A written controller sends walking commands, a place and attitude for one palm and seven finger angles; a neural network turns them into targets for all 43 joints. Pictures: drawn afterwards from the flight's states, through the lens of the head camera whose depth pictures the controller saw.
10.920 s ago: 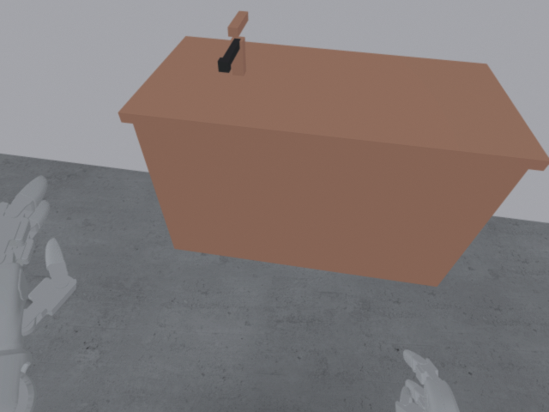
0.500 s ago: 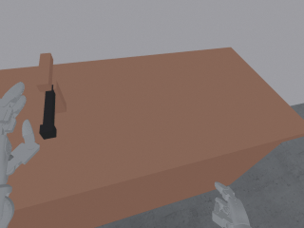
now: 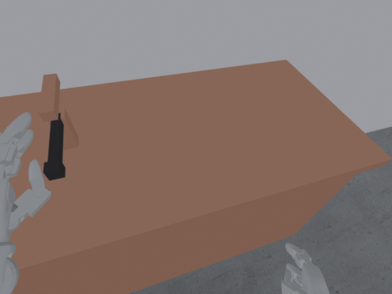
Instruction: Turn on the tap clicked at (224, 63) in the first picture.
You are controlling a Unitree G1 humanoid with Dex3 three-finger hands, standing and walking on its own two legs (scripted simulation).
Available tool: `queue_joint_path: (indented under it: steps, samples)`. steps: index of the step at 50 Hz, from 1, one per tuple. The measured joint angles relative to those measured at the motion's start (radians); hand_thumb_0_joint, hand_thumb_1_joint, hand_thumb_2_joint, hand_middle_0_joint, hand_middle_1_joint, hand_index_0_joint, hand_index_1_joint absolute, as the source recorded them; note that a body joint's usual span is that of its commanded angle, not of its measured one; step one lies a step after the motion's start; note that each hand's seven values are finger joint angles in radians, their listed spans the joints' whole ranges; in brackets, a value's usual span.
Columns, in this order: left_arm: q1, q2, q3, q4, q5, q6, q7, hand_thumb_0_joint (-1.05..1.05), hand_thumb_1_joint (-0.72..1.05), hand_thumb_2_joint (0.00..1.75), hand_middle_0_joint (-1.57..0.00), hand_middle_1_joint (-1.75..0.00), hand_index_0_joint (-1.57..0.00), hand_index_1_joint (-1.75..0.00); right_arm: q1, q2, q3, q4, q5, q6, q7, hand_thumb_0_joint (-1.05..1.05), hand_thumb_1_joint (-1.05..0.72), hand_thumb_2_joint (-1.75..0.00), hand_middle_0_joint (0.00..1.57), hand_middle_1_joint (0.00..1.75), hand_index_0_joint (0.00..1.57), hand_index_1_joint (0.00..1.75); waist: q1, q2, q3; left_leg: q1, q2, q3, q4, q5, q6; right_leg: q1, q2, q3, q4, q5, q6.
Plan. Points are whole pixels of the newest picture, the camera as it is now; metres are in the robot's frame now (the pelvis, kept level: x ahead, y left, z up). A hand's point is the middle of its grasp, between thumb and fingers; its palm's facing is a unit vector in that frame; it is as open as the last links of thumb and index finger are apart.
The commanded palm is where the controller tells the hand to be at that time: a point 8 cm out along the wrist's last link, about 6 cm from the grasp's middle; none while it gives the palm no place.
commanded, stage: shuffle to correct the standing spot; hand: left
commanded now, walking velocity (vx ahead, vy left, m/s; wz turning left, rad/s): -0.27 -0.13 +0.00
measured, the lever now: (54, 169) +0.30 +0.31 +0.08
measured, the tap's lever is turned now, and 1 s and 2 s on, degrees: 0 0 0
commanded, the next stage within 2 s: come to a stop and stand still in 0.24 s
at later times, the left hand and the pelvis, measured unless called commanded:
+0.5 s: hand (66, 220) +0.18 +0.20 +0.17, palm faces +0.33 -0.84 -0.43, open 7.5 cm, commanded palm +0.12 +0.24 +0.17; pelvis -0.04 -0.03 -0.01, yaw +0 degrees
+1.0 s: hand (59, 209) +0.20 +0.22 +0.16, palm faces +0.40 -0.84 -0.37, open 7.5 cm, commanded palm +0.14 +0.26 +0.17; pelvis -0.02 -0.03 -0.01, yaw +1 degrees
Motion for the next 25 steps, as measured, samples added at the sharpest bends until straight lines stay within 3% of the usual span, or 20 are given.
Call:
queue_joint_path:
  steps: [16, 21, 25]
  samples:
    - [0.032, 0.024, 0.042, -0.106, -0.025, -0.038, -0.018, 0.02, 0.88, 0.9, -0.21, -0.3, -0.21, -0.3, -0.051, 0.021, -0.008, -0.053, -0.017, -0.017, 0.012, 0.02, -0.9, -0.9, 0.2, 0.3, 0.2, 0.3, 0.016, 0.013, 0.057, -0.125, 0.054, -0.009, 0.091, -0.002, -0.045, -0.126, 0.051, -0.01, 0.082, 0.004, -0.05]
    - [0.052, 0.028, 0.043, -0.136, -0.035, -0.053, -0.011, 0.01, 0.88, 0.9, -0.21, -0.3, -0.21, -0.3, -0.048, 0.001, -0.028, -0.036, -0.012, -0.022, -0.001, 0.01, -0.9, -0.9, 0.2, 0.3, 0.2, 0.3, 0.004, 0.02, 0.049, -0.188, 0.053, -0.027, 0.157, -0.061, -0.052, -0.177, 0.054, -0.02, 0.122, 0.001, -0.064]
    - [0.065, 0.033, 0.038, -0.124, -0.037, -0.015, 0.016, 0.01, 0.88, 0.9, -0.21, -0.3, -0.21, -0.3, -0.031, -0.019, -0.031, 0.002, -0.001, -0.005, -0.015, 0.02, -0.9, -0.9, 0.2, 0.3, 0.2, 0.3, -0.013, 0.008, 0.032, -0.173, 0.024, -0.034, 0.167, -0.113, -0.042, -0.184, 0.034, -0.012, 0.147, -0.007, -0.057]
